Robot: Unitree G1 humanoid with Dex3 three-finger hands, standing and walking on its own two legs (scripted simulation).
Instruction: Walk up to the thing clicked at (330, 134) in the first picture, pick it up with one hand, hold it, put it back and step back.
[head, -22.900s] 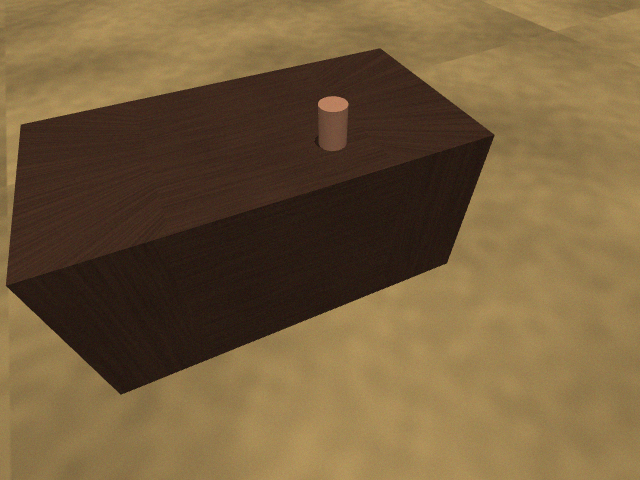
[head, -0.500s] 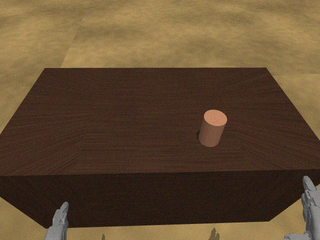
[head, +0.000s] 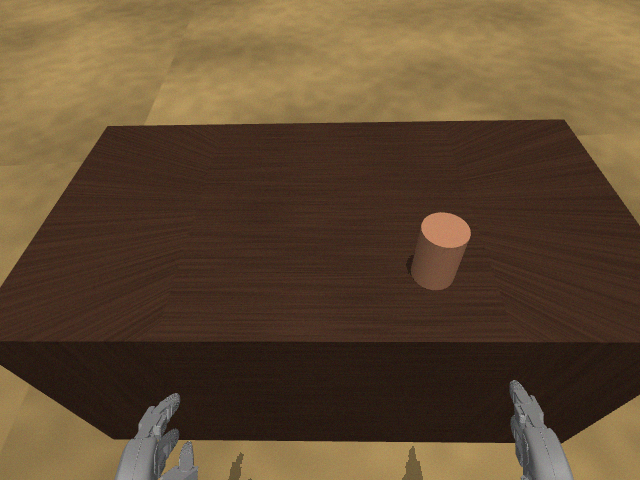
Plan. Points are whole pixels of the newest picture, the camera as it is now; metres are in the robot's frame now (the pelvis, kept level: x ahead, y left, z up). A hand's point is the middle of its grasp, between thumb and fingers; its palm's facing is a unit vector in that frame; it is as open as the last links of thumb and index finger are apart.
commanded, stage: home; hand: right
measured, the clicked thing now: (438, 252) +0.51 -0.19 -0.07
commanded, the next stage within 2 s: none
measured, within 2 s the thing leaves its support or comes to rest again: neither
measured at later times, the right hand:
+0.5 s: hand (485, 469) +0.17 -0.18 -0.06, palm faces +0.13 +0.96 -0.27, open 17.3 cm
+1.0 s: hand (492, 477) +0.17 -0.18 -0.07, palm faces +0.13 +0.95 -0.27, open 17.4 cm
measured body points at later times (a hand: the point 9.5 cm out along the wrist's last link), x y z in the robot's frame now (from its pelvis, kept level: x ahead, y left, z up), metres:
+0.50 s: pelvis +0.00 +0.01 -0.01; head +0.03 +0.00 +0.44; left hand +0.16 +0.25 -0.08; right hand +0.16 -0.22 -0.04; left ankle +0.00 +0.14 -0.69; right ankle +0.02 -0.12 -0.69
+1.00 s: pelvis +0.00 +0.00 -0.01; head +0.02 -0.01 +0.44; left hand +0.17 +0.24 -0.08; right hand +0.16 -0.23 -0.05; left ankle +0.00 +0.14 -0.69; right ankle +0.02 -0.12 -0.69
